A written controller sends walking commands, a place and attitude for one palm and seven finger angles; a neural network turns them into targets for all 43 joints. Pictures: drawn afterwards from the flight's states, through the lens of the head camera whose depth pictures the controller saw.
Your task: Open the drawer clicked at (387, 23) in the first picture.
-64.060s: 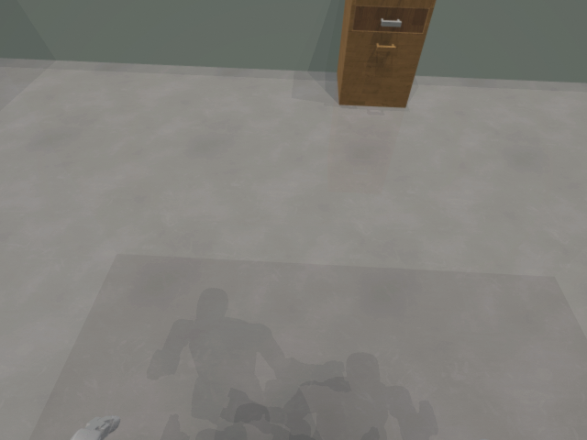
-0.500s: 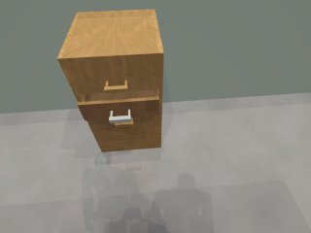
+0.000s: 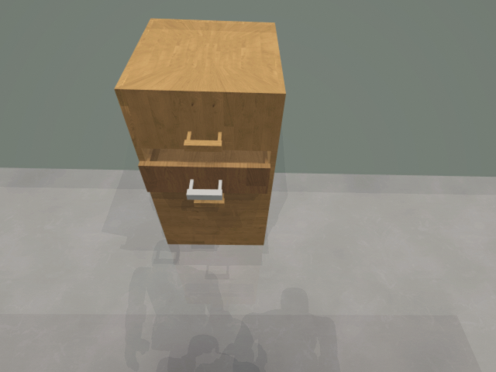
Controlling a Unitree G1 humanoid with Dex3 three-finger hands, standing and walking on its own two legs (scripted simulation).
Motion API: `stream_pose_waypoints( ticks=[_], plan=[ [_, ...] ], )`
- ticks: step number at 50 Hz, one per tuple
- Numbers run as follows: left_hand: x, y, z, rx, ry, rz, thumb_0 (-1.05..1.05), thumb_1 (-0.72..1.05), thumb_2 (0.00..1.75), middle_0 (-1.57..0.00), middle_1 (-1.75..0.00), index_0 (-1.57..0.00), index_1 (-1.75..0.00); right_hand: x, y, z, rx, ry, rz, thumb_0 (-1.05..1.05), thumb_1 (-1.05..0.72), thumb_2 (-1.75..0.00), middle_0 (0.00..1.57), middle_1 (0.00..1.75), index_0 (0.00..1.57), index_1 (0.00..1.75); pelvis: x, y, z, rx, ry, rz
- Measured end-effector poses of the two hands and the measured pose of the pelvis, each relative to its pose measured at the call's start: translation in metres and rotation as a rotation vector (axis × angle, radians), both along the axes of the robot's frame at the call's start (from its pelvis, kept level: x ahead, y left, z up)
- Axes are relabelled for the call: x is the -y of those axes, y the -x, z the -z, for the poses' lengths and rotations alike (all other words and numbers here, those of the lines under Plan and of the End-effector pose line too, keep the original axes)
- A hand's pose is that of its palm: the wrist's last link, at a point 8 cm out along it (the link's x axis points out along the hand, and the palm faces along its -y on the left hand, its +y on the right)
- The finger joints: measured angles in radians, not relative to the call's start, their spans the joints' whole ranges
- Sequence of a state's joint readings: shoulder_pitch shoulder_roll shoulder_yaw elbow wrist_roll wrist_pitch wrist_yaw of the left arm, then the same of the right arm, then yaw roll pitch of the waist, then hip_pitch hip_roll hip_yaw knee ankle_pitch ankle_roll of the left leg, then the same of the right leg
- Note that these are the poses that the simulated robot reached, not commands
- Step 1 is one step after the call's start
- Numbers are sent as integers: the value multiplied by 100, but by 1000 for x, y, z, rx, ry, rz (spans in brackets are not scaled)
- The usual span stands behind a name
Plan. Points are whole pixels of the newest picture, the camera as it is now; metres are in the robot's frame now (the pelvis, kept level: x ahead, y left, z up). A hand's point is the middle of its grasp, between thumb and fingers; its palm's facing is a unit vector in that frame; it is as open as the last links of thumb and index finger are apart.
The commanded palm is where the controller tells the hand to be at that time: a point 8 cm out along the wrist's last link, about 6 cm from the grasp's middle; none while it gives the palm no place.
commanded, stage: take the last steps up to it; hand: left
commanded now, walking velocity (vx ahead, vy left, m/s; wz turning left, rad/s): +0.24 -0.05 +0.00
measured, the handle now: (205, 188) +0.64 +0.15 -0.23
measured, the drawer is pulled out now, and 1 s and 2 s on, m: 0.07 0.07 0.07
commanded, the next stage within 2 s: come to a stop and stand still in 0.32 s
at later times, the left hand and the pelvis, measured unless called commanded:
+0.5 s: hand out of the picture +0.06 +0.09 -0.16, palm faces +0.16 -0.97 -0.16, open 7.4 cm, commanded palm none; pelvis +0.15 -0.04 +0.00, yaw +1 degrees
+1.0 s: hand (185, 319) +0.24 +0.13 -0.13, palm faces +0.10 -0.94 -0.33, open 7.4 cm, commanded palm none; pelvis +0.18 -0.09 +0.02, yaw +2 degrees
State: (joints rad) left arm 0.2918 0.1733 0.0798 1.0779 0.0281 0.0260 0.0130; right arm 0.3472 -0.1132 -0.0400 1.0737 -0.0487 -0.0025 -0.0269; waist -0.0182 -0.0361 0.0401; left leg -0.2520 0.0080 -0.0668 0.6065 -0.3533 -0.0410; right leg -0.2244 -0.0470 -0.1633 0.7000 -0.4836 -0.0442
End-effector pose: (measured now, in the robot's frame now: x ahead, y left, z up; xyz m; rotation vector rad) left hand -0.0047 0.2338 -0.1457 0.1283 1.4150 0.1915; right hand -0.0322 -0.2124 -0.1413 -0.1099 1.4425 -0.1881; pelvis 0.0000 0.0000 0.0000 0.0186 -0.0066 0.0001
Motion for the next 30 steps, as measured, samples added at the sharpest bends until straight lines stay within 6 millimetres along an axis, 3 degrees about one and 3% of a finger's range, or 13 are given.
stream_pose_waypoints(
  ticks=[7,10,13,16,24,27,30],
  plan=[
    [19,-56,-16,108,-32,-3,1,91,90,-20,-30,-19,-30,7,12,7,-141,-74,-9,0,-91,-90,20,30,20,30,24,-30,1,-23,-23,-48],
    [31,-66,-20,139,-51,-46,1,91,90,-20,-30,-19,-30,21,-9,10,-178,-84,-37,0,-91,-90,20,30,20,30,33,-47,0,-4,-6,-81],
    [45,-64,-26,92,-49,-73,0,91,90,-20,-30,-19,-30,36,-56,6,-117,-67,-55,0,-91,-90,20,30,20,30,38,-67,-8,-5,-14,-79],
    [60,-58,-28,14,-24,-81,0,91,90,-20,-30,-19,-30,46,-117,1,-5,-51,-65,1,-91,-90,20,30,20,30,43,-86,-14,-15,-27,-64],
    [90,-55,-16,-153,57,-135,0,91,90,-20,-30,-20,-30,51,-273,-7,259,-1,-147,0,-93,-90,20,30,20,30,44,-140,-6,-5,-3,-30],
    [94,-73,-8,-171,63,-129,1,91,90,-20,-30,-20,-30,47,-307,-9,329,9,-153,0,-92,-90,20,30,20,30,46,-158,-2,9,-10,-16],
    [94,-106,-9,-124,45,-108,1,91,90,-20,-30,-20,-30,45,-317,-8,326,-9,-155,0,-92,-90,20,30,20,30,51,-167,-5,20,-26,-9]
  ],
)
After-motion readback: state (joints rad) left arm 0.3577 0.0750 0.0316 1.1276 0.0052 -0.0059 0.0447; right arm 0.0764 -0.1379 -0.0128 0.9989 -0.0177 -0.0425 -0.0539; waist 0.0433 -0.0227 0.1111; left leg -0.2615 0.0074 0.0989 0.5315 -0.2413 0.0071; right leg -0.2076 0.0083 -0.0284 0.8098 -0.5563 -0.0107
